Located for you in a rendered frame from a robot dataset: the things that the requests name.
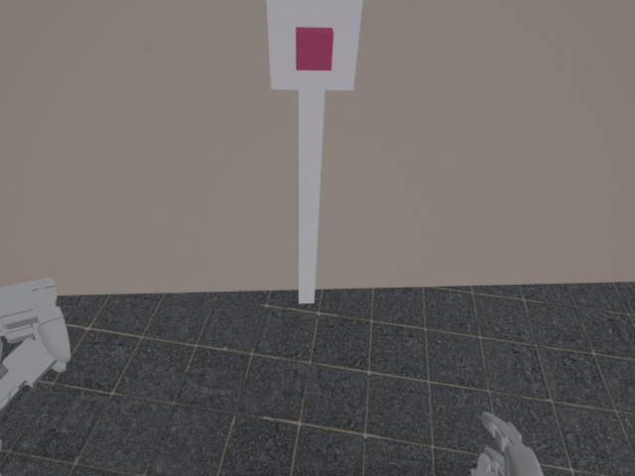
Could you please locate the robot left hand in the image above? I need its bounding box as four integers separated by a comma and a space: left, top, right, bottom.
0, 278, 70, 412

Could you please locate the panel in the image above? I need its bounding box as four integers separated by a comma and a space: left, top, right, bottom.
266, 0, 363, 303

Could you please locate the button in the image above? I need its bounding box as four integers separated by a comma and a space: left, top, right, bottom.
296, 27, 333, 70

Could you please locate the robot right hand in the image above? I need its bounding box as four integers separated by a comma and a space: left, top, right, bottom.
470, 412, 544, 476

